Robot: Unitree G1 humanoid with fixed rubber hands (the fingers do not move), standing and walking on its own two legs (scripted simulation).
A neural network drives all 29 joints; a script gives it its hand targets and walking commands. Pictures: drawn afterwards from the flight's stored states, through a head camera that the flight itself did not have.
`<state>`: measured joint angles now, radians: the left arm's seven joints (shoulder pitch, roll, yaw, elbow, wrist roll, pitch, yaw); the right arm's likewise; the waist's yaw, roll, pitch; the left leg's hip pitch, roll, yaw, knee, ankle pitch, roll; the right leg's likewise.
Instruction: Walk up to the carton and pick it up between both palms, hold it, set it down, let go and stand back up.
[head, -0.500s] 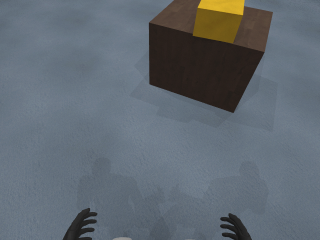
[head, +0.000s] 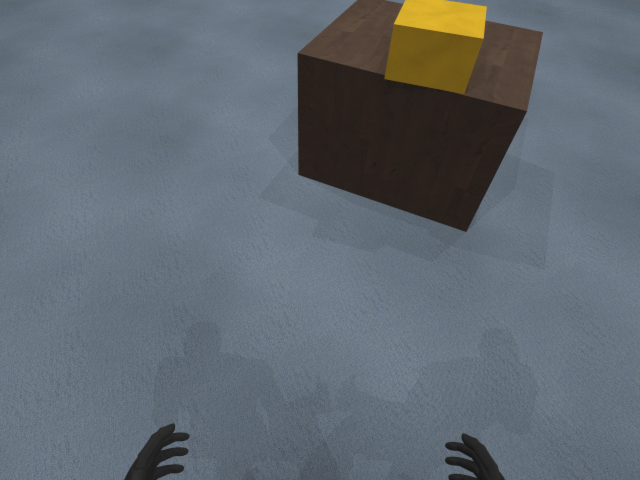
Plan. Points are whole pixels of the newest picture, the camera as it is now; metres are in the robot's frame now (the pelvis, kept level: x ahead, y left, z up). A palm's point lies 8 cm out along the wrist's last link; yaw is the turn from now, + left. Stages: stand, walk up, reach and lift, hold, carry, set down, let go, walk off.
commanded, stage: stand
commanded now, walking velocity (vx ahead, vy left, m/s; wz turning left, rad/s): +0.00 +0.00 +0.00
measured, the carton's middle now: (435, 42) +1.40 -0.36 -0.09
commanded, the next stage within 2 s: none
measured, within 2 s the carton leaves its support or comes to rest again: neither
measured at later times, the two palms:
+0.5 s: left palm out of the picture +0.11 +0.23 -0.11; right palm out of the picture +0.11 -0.23 -0.11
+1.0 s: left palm out of the picture +0.07 +0.23 -0.12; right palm out of the picture +0.06 -0.23 -0.12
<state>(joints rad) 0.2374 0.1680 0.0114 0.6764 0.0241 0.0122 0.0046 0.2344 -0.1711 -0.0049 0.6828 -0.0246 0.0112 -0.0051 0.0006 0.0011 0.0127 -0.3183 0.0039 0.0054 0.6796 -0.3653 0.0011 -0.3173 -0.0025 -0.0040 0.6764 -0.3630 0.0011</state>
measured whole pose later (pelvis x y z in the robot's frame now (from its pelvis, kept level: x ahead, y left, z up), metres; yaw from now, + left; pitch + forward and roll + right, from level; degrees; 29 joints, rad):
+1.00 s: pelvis +0.00 +0.00 +0.01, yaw +0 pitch -2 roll +0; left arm 0.26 0.17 0.03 0.86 0.01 0.01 0.03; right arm 0.28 -0.17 -0.03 0.86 -0.02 0.02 -0.03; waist 0.00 0.00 0.04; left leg -0.22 0.00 0.01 0.58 -0.32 0.00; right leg -0.22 0.00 0.00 0.57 -0.32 0.00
